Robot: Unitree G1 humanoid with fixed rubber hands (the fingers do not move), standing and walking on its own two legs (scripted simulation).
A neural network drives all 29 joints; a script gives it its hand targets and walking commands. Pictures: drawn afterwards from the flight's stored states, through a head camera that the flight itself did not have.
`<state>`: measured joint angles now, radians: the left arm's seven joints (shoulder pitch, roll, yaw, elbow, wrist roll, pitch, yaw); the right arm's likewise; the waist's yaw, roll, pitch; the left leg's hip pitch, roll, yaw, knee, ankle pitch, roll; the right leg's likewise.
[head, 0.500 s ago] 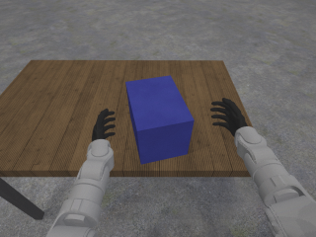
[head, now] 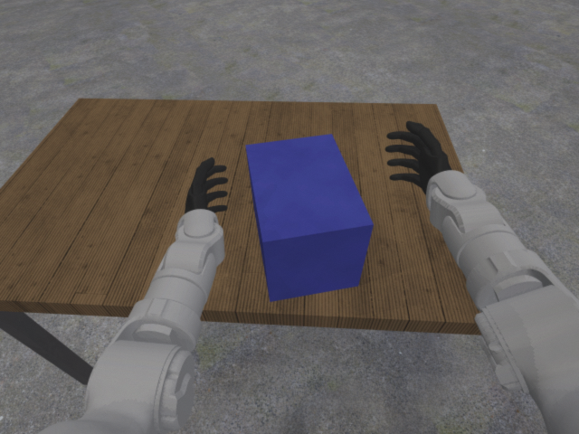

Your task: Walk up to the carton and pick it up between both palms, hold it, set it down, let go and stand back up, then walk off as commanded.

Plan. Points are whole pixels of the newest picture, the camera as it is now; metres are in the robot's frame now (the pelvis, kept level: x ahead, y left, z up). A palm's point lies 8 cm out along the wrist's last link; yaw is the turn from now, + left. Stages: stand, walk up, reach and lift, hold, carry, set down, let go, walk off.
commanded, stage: reach and lift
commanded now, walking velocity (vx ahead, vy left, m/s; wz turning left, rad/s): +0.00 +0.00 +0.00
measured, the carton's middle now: (301, 215) +0.53 +0.07 -0.03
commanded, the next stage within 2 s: none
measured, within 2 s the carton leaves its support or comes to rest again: neither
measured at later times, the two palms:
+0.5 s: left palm (213, 195) +0.43 +0.19 +0.10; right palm (418, 148) +0.51 -0.10 +0.16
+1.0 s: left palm (213, 231) +0.43 +0.20 +0.02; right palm (389, 199) +0.50 -0.08 +0.06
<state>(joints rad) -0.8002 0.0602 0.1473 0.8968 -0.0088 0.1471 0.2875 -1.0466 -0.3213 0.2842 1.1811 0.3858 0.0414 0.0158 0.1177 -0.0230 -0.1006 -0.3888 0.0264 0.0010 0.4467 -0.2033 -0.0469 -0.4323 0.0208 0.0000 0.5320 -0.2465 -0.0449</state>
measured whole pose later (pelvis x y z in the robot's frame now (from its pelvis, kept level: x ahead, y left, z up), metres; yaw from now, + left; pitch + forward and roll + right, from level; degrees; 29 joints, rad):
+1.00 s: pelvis +0.01 +0.01 -0.01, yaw +0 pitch +24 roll +1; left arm -1.01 0.06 0.26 1.44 -0.01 -0.32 0.20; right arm -1.11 -0.23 0.18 1.37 0.36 -0.17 0.00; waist 0.14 -0.02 -0.19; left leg -0.70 0.03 0.00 0.48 -0.20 -0.05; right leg -0.73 0.02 0.00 0.53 -0.22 -0.03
